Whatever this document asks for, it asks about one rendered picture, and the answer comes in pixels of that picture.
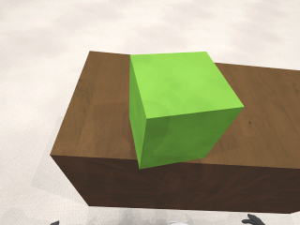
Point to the carton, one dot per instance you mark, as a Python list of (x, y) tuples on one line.
[(179, 106)]

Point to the robot right hand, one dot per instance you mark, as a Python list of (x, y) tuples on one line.
[(253, 220)]

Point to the pedestal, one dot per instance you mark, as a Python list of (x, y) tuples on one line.
[(254, 167)]

